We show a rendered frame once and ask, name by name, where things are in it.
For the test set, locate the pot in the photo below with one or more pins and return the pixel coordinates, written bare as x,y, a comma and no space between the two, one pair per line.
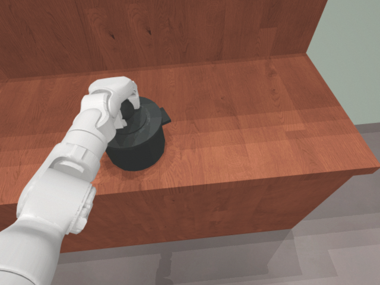
144,156

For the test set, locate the lid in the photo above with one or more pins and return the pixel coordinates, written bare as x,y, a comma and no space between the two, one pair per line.
141,127

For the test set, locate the left robot upper arm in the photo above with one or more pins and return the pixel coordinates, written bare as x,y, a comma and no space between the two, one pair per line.
29,249

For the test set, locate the table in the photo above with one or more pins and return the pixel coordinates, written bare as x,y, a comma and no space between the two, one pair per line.
257,140

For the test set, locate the knob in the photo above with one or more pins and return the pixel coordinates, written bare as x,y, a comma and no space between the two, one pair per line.
127,109

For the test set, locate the robot left hand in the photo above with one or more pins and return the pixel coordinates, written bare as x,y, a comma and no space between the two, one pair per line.
125,88

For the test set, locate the robot left forearm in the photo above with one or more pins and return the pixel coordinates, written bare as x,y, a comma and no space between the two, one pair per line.
80,151

